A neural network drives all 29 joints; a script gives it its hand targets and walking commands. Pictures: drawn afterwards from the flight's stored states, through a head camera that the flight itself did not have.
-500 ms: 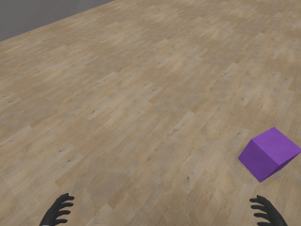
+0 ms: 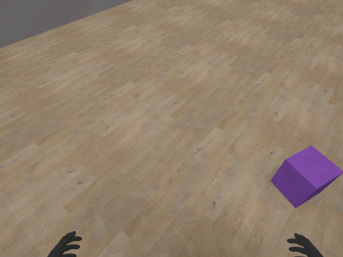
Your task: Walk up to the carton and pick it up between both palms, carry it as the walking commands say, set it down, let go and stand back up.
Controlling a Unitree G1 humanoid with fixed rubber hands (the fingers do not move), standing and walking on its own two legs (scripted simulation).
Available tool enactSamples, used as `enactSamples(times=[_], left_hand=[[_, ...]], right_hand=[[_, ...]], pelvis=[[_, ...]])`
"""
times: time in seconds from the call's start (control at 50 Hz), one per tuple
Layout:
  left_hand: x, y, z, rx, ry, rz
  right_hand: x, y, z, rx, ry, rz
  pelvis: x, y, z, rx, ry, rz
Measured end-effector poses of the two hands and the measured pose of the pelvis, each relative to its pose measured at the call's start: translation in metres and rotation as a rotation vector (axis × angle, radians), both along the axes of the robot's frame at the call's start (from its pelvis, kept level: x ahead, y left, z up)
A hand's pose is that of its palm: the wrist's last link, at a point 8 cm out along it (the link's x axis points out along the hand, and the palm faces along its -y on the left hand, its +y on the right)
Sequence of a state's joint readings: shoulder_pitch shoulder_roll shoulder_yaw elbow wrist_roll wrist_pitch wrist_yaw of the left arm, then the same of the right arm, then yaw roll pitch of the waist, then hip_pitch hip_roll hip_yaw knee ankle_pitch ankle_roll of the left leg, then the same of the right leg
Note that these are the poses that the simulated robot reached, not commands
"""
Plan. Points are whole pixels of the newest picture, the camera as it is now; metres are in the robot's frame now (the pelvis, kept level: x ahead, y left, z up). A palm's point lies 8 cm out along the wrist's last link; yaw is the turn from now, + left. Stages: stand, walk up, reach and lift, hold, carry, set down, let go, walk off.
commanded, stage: stand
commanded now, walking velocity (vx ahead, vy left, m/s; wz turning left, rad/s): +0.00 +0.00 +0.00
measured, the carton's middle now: (303, 176) +0.68 -0.73 -0.63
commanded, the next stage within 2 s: walk up in 0.78 s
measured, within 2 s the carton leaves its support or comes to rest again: neither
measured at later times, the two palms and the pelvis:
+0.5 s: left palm out of the picture +0.11 +0.31 -0.08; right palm out of the picture +0.12 -0.31 -0.08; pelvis +0.00 +0.00 +0.02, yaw +0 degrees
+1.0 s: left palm out of the picture +0.10 +0.31 -0.08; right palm out of the picture +0.10 -0.31 -0.08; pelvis +0.00 +0.00 +0.02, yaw -1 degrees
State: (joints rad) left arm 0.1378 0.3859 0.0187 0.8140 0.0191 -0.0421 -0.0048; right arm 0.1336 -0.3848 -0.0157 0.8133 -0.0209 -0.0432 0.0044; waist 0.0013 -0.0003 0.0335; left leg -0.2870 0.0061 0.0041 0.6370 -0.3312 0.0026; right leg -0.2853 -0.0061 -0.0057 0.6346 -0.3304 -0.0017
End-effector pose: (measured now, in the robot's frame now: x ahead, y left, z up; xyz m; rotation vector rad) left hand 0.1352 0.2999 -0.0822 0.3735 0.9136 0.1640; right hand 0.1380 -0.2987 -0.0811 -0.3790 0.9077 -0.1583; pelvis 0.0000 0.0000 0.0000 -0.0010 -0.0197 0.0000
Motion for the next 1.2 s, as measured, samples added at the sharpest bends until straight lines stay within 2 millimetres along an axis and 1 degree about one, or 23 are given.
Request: enactSamples(times=[0.3, 0.46, 0.72, 0.98, 1.02, 1.06, 1.14, 1.2], left_hand=[[-0.010, 0.004, 0.004, 0.000, 0.068, 0.023], [-0.018, 0.007, 0.004, 0.004, 0.107, 0.039], [-0.031, 0.010, 0.002, 0.007, 0.159, 0.061], [-0.033, 0.011, 0.001, 0.002, 0.182, 0.075], [-0.030, 0.008, -0.001, -0.008, 0.188, 0.075], [-0.027, -0.001, -0.003, -0.013, 0.201, 0.066], [-0.021, -0.032, -0.012, -0.025, 0.246, 0.021], [-0.014, -0.057, -0.023, -0.020, 0.240, -0.015]], right_hand=[[-0.010, -0.004, 0.004, 0.001, 0.066, -0.026], [-0.019, -0.007, 0.003, 0.001, 0.106, -0.045], [-0.034, -0.011, 0.000, -0.003, 0.162, -0.072], [-0.038, -0.014, 0.000, -0.014, 0.181, -0.091], [-0.044, -0.018, -0.001, -0.022, 0.180, -0.125], [-0.051, -0.021, -0.006, -0.009, 0.178, -0.160], [-0.065, -0.027, -0.020, 0.048, 0.162, -0.225], [-0.077, -0.038, -0.039, 0.091, 0.159, -0.268]], pelvis=[[0.000, 0.000, 0.013, 0.001, -0.014, -0.001], [-0.001, 0.000, 0.017, 0.001, -0.019, -0.001], [-0.002, 0.000, 0.021, 0.001, -0.020, -0.001], [0.000, -0.001, 0.021, 0.002, -0.013, -0.009], [-0.003, -0.004, 0.019, 0.002, -0.004, -0.038], [-0.006, -0.008, 0.017, -0.002, -0.003, -0.070], [-0.010, -0.023, 0.011, 0.000, -0.006, -0.137], [-0.012, -0.039, -0.002, 0.009, -0.003, -0.181]])
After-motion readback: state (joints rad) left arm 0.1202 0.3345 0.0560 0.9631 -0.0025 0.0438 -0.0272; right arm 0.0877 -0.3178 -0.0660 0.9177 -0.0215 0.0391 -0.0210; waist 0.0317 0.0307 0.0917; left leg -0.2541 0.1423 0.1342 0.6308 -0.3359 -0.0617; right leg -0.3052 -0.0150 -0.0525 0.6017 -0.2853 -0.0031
